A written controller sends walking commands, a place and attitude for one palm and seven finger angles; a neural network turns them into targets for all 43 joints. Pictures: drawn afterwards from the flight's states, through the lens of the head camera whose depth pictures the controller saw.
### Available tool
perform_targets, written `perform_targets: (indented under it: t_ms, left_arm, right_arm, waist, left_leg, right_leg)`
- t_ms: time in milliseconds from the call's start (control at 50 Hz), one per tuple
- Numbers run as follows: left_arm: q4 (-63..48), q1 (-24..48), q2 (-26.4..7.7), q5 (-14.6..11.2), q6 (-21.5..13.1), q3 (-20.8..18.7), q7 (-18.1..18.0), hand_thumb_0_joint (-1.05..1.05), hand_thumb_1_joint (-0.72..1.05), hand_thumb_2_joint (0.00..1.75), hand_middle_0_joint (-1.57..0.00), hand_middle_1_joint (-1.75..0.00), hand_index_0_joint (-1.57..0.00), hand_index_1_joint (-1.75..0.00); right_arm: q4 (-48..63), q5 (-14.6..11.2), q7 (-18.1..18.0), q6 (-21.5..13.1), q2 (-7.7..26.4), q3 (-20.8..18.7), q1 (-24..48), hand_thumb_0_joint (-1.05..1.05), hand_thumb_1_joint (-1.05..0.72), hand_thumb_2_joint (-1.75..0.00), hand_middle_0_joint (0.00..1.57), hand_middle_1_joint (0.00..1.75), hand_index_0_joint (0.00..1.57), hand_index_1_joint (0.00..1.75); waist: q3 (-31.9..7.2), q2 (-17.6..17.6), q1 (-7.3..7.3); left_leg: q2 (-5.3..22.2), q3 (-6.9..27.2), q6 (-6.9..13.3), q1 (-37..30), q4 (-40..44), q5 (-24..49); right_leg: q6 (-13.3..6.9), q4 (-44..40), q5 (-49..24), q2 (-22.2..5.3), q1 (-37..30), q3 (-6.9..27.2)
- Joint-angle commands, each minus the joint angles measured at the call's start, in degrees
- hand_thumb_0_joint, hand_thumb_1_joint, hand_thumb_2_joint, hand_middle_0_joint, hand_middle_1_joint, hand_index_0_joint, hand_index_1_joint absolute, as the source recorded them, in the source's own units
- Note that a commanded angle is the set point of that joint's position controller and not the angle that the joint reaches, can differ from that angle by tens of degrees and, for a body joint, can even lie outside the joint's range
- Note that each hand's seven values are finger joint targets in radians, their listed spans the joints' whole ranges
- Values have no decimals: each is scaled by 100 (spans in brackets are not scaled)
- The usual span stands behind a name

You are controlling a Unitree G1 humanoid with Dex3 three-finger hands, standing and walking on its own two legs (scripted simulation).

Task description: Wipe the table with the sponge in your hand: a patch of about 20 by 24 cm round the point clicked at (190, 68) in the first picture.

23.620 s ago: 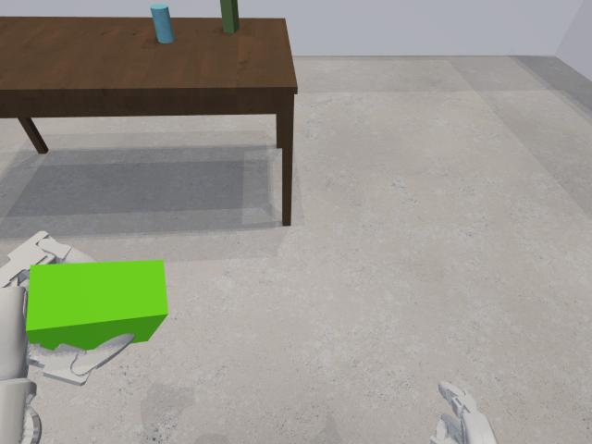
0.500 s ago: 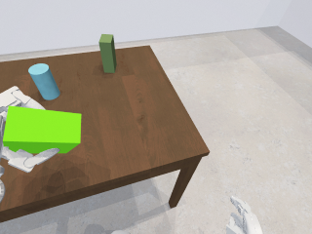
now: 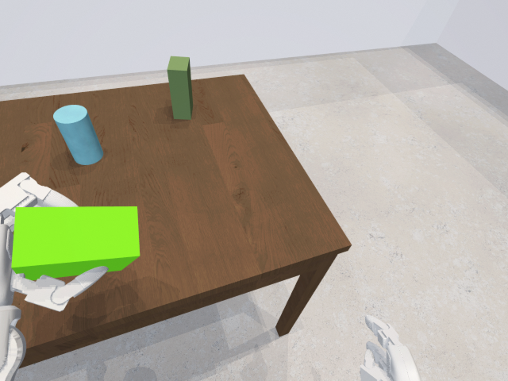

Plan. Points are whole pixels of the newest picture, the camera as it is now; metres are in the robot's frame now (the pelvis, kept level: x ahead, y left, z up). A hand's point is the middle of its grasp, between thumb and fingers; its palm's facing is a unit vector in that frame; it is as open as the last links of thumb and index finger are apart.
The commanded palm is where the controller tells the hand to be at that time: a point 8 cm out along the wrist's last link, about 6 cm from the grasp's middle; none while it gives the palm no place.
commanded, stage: come to a stop and stand still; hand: left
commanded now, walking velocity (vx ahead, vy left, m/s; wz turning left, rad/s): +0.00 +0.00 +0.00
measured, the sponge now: (95, 243) +0.23 +0.23 +0.14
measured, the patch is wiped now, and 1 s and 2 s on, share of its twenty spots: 0.00 0.00 0.00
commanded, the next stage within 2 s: look again from close up in 0.32 s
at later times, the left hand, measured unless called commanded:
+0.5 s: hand (64, 238) +0.23 +0.25 +0.15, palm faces +0.35 -0.85 -0.38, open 10.0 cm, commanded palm +0.16 +0.29 +0.18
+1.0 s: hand (70, 234) +0.23 +0.25 +0.16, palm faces +0.34 -0.77 -0.54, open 10.0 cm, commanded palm +0.17 +0.28 +0.17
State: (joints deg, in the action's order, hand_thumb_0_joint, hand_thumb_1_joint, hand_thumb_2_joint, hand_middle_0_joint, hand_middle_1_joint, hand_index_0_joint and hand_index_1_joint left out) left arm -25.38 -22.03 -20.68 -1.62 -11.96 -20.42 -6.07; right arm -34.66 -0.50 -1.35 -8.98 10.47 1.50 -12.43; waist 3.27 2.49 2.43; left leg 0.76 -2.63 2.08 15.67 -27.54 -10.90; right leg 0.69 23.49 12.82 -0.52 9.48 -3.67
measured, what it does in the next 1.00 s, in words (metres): stands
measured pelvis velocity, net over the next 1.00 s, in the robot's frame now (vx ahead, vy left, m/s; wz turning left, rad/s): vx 0.00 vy -0.02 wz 0.00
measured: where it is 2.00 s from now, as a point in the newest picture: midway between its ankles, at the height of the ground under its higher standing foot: outside the picture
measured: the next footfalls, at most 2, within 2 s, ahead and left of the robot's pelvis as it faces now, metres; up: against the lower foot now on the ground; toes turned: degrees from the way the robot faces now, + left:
none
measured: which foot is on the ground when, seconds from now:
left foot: down 0.00-1.00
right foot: down 0.00-1.00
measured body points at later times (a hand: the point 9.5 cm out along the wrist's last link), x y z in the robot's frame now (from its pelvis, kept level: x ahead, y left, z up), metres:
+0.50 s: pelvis +0.01 +0.01 +0.00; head +0.03 +0.03 +0.45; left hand +0.20 +0.30 +0.17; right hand +0.18 -0.21 -0.07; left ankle +0.04 +0.09 -0.74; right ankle +0.00 -0.13 -0.74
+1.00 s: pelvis +0.00 -0.02 +0.00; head +0.00 -0.02 +0.45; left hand +0.21 +0.29 +0.19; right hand +0.19 -0.24 -0.08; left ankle +0.04 +0.09 -0.74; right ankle +0.00 -0.13 -0.74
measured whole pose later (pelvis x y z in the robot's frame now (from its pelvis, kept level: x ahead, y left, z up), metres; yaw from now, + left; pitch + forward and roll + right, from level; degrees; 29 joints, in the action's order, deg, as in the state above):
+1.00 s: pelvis +0.00 -0.02 +0.00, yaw +0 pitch -2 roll +0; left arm -22.3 -18.5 -26.9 0.9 2.1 -21.7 -0.9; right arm -35.3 -1.0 -0.2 -5.0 13.8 2.3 -9.2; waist 1.7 -1.2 1.6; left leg 1.1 -2.2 0.5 15.2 -29.0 -11.6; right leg -0.9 28.6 15.8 -0.2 10.7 -3.7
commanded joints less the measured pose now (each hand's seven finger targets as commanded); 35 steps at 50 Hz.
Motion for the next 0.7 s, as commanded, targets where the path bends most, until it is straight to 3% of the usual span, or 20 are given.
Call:
perform_targets:
  t_ms: [0, 40, 60, 80, 140, 160, 280, 340, 360, 380, 460, 480, 560, 580, 660, 680]
  left_arm:
    - [-1446, 718, -929, -6, -366, -404, -86, 0, 10, 130, -120, -160, -120, -160]
    - [-1528, 686, -990, -8, -382, -490, -86, 0, 10, 130, -120, -160, -120, -160]
    - [-1525, 618, -1129, -13, -381, -647, -103, 0, 10, 130, -120, -160, -120, -160]
    - [-1530, 613, -957, -31, -402, -515, -84, 0, 10, 130, -120, -160, -120, -160]
    - [-1577, 498, -1015, -44, -407, -597, -73, 0, 10, 130, -120, -160, -120, -160]
    - [-1519, 409, -1066, -46, -403, -653, -79, 0, 10, 130, -120, -160, -120, -160]
    - [-1376, 276, -849, -65, -352, -435, -38, 0, 10, 130, -120, -160, -120, -160]
    - [-1509, 352, -936, -38, -340, -475, -53, 0, 10, 130, -120, -160, -120, -160]
    - [-1539, 349, -1030, -36, -337, -570, -77, 0, 10, 130, -120, -160, -120, -160]
    - [-1502, 293, -907, -58, -335, -450, -59, 0, 10, 130, -120, -160, -120, -160]
    - [-1611, 213, -1143, -47, -335, -667, -108, 0, 10, 130, -120, -160, -120, -160]
    - [-1550, 191, -962, -79, -341, -524, -87, 0, 10, 130, -120, -160, -120, -160]
    - [-1528, 95, -1095, -75, -325, -655, -112, 0, 10, 130, -120, -160, -120, -160]
    - [-1440, 57, -945, -99, -322, -526, -90, 0, 10, 130, -120, -160, -120, -160]
    - [-1444, 30, -1047, -97, -289, -604, -108, 0, 10, 130, -120, -160, -120, -160]
    - [-1360, 42, -901, -110, -283, -468, -88, 0, 10, 130, -120, -160, -120, -160]
  right_arm:
    - [973, 20, -70, -317, 793, -323, 585, 0, -90, -90, 20, 30, 20, 30]
    - [1009, 20, -70, -303, 788, -328, 570, 0, -90, -90, 20, 30, 20, 30]
    - [991, 10, -86, -308, 768, -311, 643, 0, -90, -90, 20, 30, 20, 30]
    - [1001, 29, -84, -286, 753, -296, 593, 0, -90, -90, 20, 30, 20, 30]
    - [1061, 24, -73, -286, 764, -318, 535, 0, -90, -90, 20, 30, 20, 30]
    - [1043, 13, -86, -296, 746, -301, 604, 0, -90, -90, 20, 30, 20, 30]
    - [1043, 20, -72, -256, 789, -307, 531, 0, -90, -90, 20, 30, 20, 30]
    - [1054, 10, -79, -236, 811, -340, 521, 0, -90, -90, 20, 30, 20, 30]
    - [1037, -8, -100, -240, 801, -333, 593, 0, -90, -90, 20, 30, 20, 30]
    - [1047, 21, -92, -222, 796, -305, 568, 0, -90, -90, 20, 30, 20, 30]
    - [1045, -9, -115, -222, 792, -334, 613, 0, -90, -90, 20, 30, 20, 30]
    - [1038, 9, -111, -200, 801, -319, 571, 0, -90, -90, 20, 30, 20, 30]
    - [1033, -20, -131, -192, 803, -346, 594, 0, -90, -90, 20, 30, 20, 30]
    - [1026, -1, -125, -173, 815, -332, 561, 0, -90, -90, 20, 30, 20, 30]
    - [1015, -33, -139, -165, 817, -355, 590, 0, -90, -90, 20, 30, 20, 30]
    - [1022, -15, -134, -151, 818, -339, 569, 0, -90, -90, 20, 30, 20, 30]
  waist:
    - [-762, -779, -155]
    - [-816, -782, -149]
    - [-834, -964, -148]
    - [-819, -979, -153]
    - [-935, -899, -146]
    - [-919, -1043, -155]
    - [-979, -722, -172]
    - [-1058, -659, -169]
    - [-1055, -802, -175]
    - [-1023, -772, -163]
    - [-1097, -816, -158]
    - [-1033, -747, -162]
    - [-1022, -738, -168]
    - [-949, -686, -171]
    - [-996, -680, -180]
    - [-920, -615, -183]
  left_leg:
    - [488, 761, -25, -167, 962, -550]
    - [485, 732, -45, -231, 930, -451]
    - [496, 749, -60, -218, 1021, -492]
    - [500, 767, -62, -152, 1061, -489]
    - [503, 738, -90, -259, 970, -179]
    - [495, 736, -121, -274, 1021, -143]
    - [475, 705, -173, -415, 946, 257]
    - [466, 694, -159, -492, 866, 305]
    - [449, 674, -182, -541, 875, 441]
    - [447, 668, -166, -490, 890, 415]
    - [437, 679, -166, -512, 834, 439]
    - [426, 665, -159, -439, 857, 386]
    - [424, 663, -149, -476, 810, 383]
    - [415, 654, -132, -414, 825, 302]
    - [405, 645, -125, -513, 759, 450]
    - [420, 647, -117, -467, 796, 330]
  right_leg:
    - [-157, -358, -191, -174, -158, 437]
    - [-172, -340, -285, -180, -176, 438]
    - [-158, -309, -258, -149, -204, 393]
    - [-156, -290, -270, -115, -256, 344]
    - [-166, -282, -481, -145, -338, 356]
    - [-146, -292, -455, -128, -305, 313]
    - [-130, -360, -644, -136, -329, 288]
    - [-148, -364, -739, -191, -353, 346]
    - [-140, -344, -772, -179, -322, 319]
    - [-130, -369, -774, -174, -339, 299]
    - [-150, -349, -819, -217, -396, 319]
    - [-146, -376, -769, -203, -399, 296]
    - [-158, -393, -802, -248, -343, 350]
    - [-151, -440, -744, -233, -316, 339]
    - [-160, -452, -873, -274, -290, 387]
    - [-152, -486, -770, -266, -254, 380]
